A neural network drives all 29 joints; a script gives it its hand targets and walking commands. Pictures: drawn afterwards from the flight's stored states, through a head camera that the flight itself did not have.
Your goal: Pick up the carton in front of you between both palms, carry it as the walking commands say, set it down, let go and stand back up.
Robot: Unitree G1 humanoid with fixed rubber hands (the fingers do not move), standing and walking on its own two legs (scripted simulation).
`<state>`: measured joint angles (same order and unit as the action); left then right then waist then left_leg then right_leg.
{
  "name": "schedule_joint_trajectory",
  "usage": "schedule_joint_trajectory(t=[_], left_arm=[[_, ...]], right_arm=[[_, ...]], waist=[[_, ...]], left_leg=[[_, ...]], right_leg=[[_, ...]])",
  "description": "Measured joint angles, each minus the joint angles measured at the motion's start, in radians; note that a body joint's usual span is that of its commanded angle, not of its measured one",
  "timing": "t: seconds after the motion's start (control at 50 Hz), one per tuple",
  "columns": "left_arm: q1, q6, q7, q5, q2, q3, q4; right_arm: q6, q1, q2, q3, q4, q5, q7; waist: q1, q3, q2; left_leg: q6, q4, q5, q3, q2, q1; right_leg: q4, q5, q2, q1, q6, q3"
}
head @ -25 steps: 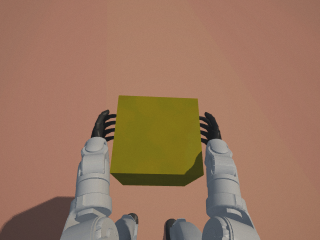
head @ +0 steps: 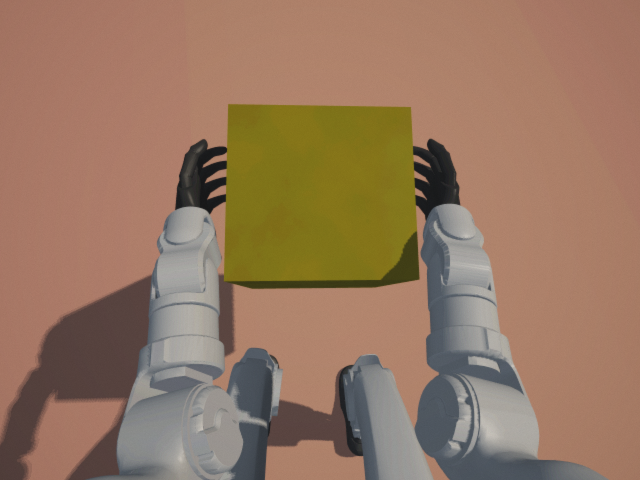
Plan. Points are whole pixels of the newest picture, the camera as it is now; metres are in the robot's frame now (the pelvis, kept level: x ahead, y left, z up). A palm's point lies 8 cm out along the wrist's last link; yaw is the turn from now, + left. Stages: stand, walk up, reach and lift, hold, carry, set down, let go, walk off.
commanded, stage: set down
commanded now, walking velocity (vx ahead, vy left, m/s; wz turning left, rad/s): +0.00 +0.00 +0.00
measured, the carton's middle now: (316, 215) +0.45 +0.01 -0.15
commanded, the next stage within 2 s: none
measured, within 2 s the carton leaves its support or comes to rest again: rests again in 1.42 s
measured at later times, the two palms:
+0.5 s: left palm (222, 220) +0.46 +0.16 -0.24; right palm (403, 213) +0.48 -0.14 -0.24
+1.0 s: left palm (235, 228) +0.48 +0.16 -0.39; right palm (380, 219) +0.51 -0.13 -0.39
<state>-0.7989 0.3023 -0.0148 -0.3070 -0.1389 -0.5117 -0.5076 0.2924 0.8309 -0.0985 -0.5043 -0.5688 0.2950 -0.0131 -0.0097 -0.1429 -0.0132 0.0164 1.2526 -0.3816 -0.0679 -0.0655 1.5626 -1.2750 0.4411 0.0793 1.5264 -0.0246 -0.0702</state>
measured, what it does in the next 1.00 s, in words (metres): lowers itself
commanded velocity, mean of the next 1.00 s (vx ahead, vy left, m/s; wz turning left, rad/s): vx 0.00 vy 0.00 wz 0.00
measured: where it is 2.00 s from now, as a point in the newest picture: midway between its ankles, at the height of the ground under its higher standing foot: (308, 420)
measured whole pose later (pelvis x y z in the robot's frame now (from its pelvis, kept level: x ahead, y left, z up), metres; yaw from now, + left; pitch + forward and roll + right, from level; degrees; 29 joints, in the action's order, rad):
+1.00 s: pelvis -0.03 -0.01 -0.23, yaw -1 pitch +43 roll +1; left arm -1.27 0.24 -0.13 -0.06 0.12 -0.42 -0.74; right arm 0.24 1.38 0.20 -0.24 -0.89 0.04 0.12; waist -0.04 0.23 -0.01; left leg 0.07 2.07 -0.56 -0.05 -0.10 2.26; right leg -2.11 0.62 0.16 2.24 -0.05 -0.05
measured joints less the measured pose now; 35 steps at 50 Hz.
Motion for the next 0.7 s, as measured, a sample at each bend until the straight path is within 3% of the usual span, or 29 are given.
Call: schedule_joint_trajectory(t=[0.3,0.7], left_arm=[[-0.139,-0.010,-0.053,0.076,0.072,0.029,-0.071],[-0.363,-0.026,-0.071,0.119,0.171,0.014,-0.177]], right_arm=[[-0.011,0.156,0.093,0.056,-0.097,-0.075,0.043],[-0.026,0.412,0.201,0.112,-0.240,-0.117,0.080]], waist=[[-0.009,-0.024,-0.001],[-0.024,0.144,-0.001]], left_leg=[[0.019,0.313,-0.074,-0.002,-0.021,0.363],[0.050,0.609,-0.115,-0.003,-0.041,0.633]], right_leg=[[-0.318,0.080,0.029,0.363,-0.012,0.003],[-0.625,0.121,0.066,0.642,-0.022,0.011]])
